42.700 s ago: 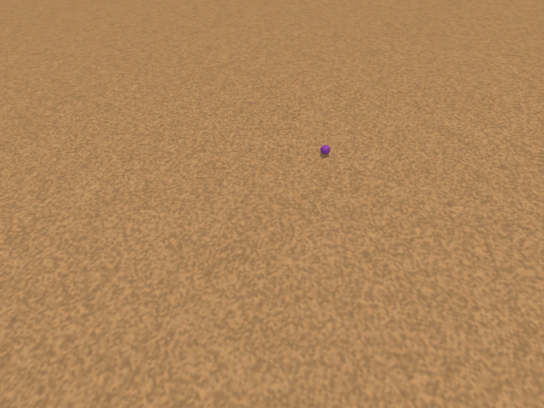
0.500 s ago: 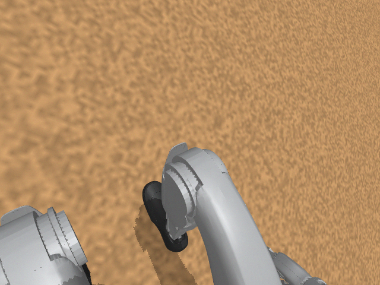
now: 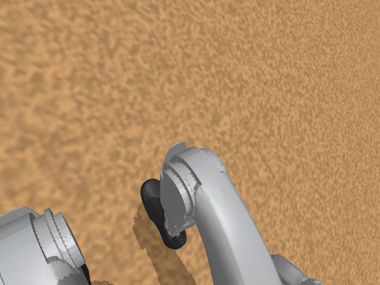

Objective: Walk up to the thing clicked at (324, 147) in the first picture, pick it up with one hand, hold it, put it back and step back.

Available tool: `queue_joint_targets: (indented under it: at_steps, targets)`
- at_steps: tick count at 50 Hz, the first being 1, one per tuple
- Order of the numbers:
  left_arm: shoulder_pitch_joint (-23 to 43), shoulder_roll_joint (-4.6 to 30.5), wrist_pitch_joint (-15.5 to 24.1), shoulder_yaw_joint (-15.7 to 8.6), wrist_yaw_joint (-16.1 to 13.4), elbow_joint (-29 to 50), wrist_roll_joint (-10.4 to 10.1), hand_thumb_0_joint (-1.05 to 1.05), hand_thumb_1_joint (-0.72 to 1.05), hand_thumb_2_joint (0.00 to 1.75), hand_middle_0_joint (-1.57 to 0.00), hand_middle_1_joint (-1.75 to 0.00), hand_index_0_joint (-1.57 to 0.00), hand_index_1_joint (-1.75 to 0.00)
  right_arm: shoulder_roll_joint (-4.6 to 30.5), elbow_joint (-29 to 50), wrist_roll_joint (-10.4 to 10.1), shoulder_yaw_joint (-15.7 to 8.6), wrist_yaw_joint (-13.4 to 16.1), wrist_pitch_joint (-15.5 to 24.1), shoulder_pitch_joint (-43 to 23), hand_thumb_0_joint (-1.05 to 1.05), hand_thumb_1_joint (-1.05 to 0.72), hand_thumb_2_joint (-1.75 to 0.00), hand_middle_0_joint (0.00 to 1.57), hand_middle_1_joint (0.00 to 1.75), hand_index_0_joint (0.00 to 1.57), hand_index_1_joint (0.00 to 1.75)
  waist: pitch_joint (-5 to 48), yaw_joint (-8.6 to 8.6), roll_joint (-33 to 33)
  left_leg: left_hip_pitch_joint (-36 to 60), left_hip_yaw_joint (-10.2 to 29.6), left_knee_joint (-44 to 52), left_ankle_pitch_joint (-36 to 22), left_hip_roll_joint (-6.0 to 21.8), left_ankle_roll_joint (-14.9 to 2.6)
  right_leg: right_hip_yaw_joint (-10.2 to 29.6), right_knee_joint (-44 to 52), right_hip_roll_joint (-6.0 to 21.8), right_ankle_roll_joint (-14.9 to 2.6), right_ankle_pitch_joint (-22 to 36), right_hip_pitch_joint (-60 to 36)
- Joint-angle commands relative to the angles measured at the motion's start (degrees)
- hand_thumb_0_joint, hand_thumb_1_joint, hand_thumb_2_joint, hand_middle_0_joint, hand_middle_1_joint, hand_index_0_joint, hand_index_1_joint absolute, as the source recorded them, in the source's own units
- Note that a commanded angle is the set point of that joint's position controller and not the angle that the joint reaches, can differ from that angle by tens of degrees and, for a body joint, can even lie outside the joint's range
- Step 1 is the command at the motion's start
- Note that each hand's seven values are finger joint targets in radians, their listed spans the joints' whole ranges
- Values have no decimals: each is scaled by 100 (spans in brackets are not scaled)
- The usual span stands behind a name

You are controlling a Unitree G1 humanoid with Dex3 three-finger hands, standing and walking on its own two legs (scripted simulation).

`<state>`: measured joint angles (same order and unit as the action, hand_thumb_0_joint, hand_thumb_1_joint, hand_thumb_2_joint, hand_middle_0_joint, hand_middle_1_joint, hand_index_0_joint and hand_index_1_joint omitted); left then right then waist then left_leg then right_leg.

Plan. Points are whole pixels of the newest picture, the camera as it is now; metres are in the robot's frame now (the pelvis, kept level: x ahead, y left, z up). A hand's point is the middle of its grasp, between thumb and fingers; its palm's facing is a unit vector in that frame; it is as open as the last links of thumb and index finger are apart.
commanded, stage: open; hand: left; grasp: from above
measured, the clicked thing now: out of the picture +0.49 +0.34 -0.28
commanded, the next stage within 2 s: withdraw in 0.62 s
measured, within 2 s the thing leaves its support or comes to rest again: neither
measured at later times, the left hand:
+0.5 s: hand out of the picture +0.47 +0.34 -0.25, palm faces -0.43 -0.15 -0.89, open 12.3 cm
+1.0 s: hand out of the picture +0.49 +0.35 -0.20, palm faces -0.32 -0.12 -0.94, open 13.9 cm
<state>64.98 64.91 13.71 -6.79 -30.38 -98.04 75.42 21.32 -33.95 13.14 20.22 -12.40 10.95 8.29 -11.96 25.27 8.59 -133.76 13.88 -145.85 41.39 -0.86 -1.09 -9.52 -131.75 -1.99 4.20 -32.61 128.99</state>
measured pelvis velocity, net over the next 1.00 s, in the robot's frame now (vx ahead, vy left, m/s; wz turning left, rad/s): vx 0.01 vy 0.00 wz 0.01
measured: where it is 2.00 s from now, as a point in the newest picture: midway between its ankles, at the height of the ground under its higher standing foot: (128, 258)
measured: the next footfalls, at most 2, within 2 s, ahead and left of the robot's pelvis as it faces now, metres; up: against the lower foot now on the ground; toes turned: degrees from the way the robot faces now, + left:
none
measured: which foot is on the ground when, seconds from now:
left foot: down 0.00-1.00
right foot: down 0.00-1.00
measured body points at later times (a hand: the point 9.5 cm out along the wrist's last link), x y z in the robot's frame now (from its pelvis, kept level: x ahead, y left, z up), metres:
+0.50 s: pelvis +0.00 +0.00 +0.00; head +0.29 +0.14 +0.32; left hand +0.49 +0.34 -0.20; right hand +0.03 -0.25 -0.04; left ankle +0.06 +0.12 -0.27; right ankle +0.14 -0.12 -0.27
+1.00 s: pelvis +0.01 +0.00 +0.01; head +0.28 +0.13 +0.34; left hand +0.51 +0.36 -0.15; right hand +0.04 -0.26 -0.03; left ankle +0.06 +0.12 -0.27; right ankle +0.14 -0.12 -0.27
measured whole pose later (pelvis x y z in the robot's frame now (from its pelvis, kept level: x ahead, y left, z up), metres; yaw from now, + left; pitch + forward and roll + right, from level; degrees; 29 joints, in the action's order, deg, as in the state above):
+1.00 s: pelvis +0.01 +0.00 +0.01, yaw +0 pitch +31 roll -16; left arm 60.1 59.4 10.1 -9.7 -26.6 -83.6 74.0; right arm 20.5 -34.8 11.7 14.9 -13.2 9.4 12.0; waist -6.9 22.4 5.3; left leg -134.4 13.4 -144.1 41.8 -1.1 -0.6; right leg -9.4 -130.9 -1.2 3.0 -33.4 129.9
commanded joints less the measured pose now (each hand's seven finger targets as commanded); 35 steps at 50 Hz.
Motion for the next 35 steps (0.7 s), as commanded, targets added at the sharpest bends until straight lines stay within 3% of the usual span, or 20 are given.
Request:
queue_joint_targets:
  at_steps: [1, 4, 5, 7, 8, 10, 17, 20, 24, 29, 34, 35]
  targets:
    - [1421, 1310, 74, -52, -228, 784, -30, 0, 0, 69, -43, -87, -48, -82, 1973, -124, 0, -595, 97, -58, 1137, 0, -90, -90, 20, 30, 20, 30, 3531, 355, -3467, 2927, -323, 1651, -1427, 295, 167, -651, 924, -117, -534, 1037, -1939]
    - [1381, 1255, 70, 1, -276, 733, -19, 0, -6, 73, -39, -89, -44, -84, 1987, -132, 4, -637, 92, -70, 1126, 0, -90, -90, 20, 30, 20, 30, 3593, 332, -3658, 3041, -321, 1740, -1491, 300, 187, -652, 910, -136, -539, 1097, -1971]
    - [1258, 1264, 49, 3, -294, 574, -21, 0, -8, 72, -37, -90, -42, -85, 1904, -111, 14, -559, 95, -73, 1102, 0, -90, -90, 20, 30, 20, 30, 3556, 311, -3438, 2935, -340, 1713, -1447, 296, 158, -652, 923, -153, -526, 1099, -2086]
    - [1356, 1288, 62, -32, -322, 650, -23, 0, -11, 75, -34, -91, -39, -87, 1925, -141, 14, -561, 89, -86, 1095, 0, -90, -90, 20, 30, 20, 30, 3589, 346, -3530, 2957, -310, 1744, -1494, 308, 179, -663, 915, -144, -531, 1104, -2014]
    - [1309, 1178, 31, 77, -314, 574, -50, 0, -14, 75, -32, -93, -36, -88, 2006, -110, 3, -637, 101, -59, 1097, 0, -90, -90, 20, 30, 20, 30, 3459, 400, -3525, 2910, -367, 1740, -1417, 287, 148, -621, 926, -155, -525, 1105, -2052]
    - [1368, 1325, 32, -32, -340, 638, -11, 0, -18, 76, -29, -92, -33, -89, 1929, -115, 5, -523, 97, -52, 1081, 0, -90, -90, 20, 30, 20, 30, 3395, 371, -3408, 2791, -336, 1701, -1401, 301, 148, -641, 942, -135, -532, 1072, -1997]
    - [1382, 1317, -26, -9, -336, 597, -69, 0, -28, 85, -23, -97, -25, -94, 1963, -111, -2, -576, 122, -22, 1047, 0, -89, -90, 20, 30, 20, 30, 3467, 349, -3413, 2849, -335, 1773, -1178, 309, 149, -630, 972, -143, -530, 916, -1982]
    - [1402, 1280, -39, -25, -304, 775, -82, 0, -32, 89, -21, -98, -22, -97, 1943, -158, 2, -573, 84, -6, 1149, 0, -89, -90, 20, 30, 20, 30, 3582, 396, -3609, 3026, -303, 1775, -1479, 337, 176, -622, 922, -119, -507, 1123, -1993]
    - [1301, 1261, -45, -5, -274, 646, -113, 0, -36, 93, -17, -101, -17, -100, 1952, -137, -3, -542, 103, -29, 1156, 0, -89, -90, 20, 30, 20, 30, 3453, 437, -3351, 2779, -353, 1709, -1380, 304, 127, -610, 1004, -132, -508, 1106, -2091]
    - [1266, 1381, -9, -108, -245, 757, -128, 0, -38, 94, -14, -103, -15, -102, 1930, -138, -2, -546, 89, -54, 1112, 0, -89, -90, 20, 30, 20, 30, 3679, 289, -3595, 3029, -270, 1780, -1511, 331, 196, -652, 935, -127, -536, 1107, -2098]
    - [1304, 1311, 13, -13, -206, 718, -132, 0, -42, 98, -10, -107, -11, -106, 1937, -103, 6, -502, 94, -65, 1138, 0, -89, -90, 20, 30, 20, 30, 3412, 421, -3378, 2779, -373, 1662, -1446, 293, 140, -615, 998, -131, -529, 1097, -2127]
    - [1294, 1389, 17, -54, -229, 762, -144, 0, -42, 97, -9, -108, -11, -106, 1988, -102, -8, -561, 125, -77, 1156, 0, -89, -90, 20, 30, 20, 30, 3506, 344, -3404, 2846, -369, 1752, -1384, 296, 142, -614, 1022, -146, -530, 1061, -2189]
